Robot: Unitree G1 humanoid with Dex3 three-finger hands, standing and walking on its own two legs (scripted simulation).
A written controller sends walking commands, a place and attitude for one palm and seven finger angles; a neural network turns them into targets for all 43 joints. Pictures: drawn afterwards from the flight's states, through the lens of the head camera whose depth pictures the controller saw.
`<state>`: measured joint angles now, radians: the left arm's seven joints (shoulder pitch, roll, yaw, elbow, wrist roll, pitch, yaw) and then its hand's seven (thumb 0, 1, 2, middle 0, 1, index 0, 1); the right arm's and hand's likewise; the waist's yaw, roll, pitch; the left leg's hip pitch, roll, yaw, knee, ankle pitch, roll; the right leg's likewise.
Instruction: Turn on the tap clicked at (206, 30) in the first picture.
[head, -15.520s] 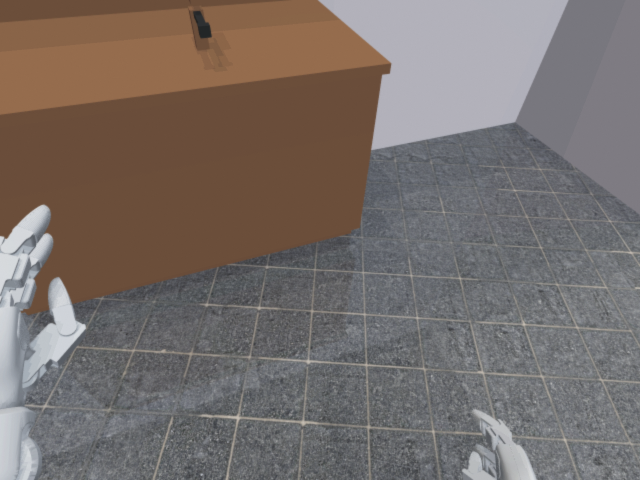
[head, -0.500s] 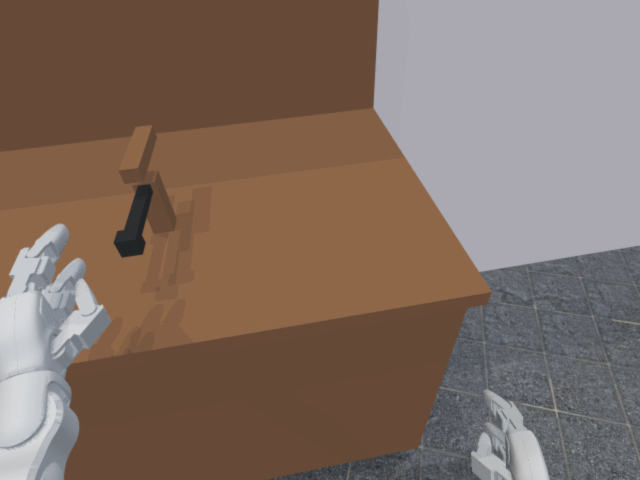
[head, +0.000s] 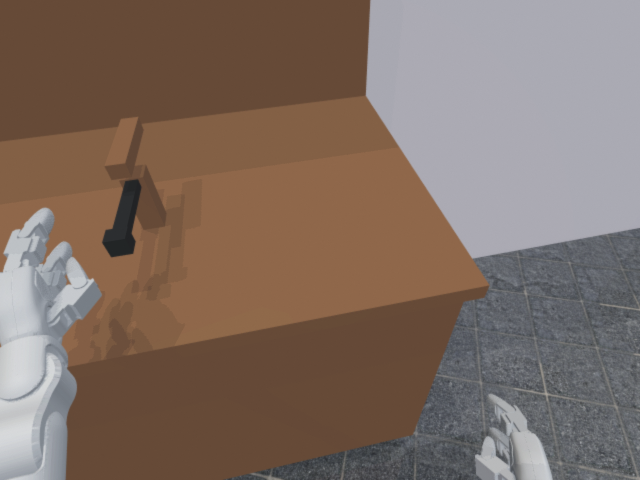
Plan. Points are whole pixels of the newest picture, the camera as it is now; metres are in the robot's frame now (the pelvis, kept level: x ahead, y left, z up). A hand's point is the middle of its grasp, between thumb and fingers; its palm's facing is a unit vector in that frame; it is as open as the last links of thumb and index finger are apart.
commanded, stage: reach beside the lever's end, fingers flat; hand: left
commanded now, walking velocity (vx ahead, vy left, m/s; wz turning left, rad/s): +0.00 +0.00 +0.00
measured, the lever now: (119, 241) +0.35 +0.31 +0.12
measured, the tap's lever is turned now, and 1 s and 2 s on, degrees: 0 0 8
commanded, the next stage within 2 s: push the lever round in 1.08 s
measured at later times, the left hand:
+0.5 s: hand (97, 262) +0.31 +0.32 +0.13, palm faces +0.55 -0.83 -0.10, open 7.7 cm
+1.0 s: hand (100, 256) +0.33 +0.33 +0.12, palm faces +0.55 -0.83 -0.10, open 7.8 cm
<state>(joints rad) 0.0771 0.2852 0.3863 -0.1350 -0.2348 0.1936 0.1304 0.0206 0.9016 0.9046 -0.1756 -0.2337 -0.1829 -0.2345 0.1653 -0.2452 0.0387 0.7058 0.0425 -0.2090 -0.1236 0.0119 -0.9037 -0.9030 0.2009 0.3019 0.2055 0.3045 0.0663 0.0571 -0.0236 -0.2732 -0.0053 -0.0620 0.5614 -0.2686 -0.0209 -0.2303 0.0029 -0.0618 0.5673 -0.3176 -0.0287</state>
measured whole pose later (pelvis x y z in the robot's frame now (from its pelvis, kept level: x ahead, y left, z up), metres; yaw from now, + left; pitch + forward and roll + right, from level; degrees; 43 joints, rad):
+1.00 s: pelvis +0.01 +0.01 +0.00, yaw -1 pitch +4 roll -1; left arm -0.16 0.37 0.49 0.31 -0.19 0.00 0.06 0.02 0.90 0.90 -0.15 -0.15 -0.16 -0.15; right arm 0.25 -0.27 0.01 0.71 0.04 -0.17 -0.10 0.01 -0.90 -0.90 0.20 0.30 0.21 0.30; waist 0.02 0.05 -0.04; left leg -0.38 0.00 -0.05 0.62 -0.30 -0.01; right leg -0.33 0.01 -0.05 0.60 -0.33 -0.02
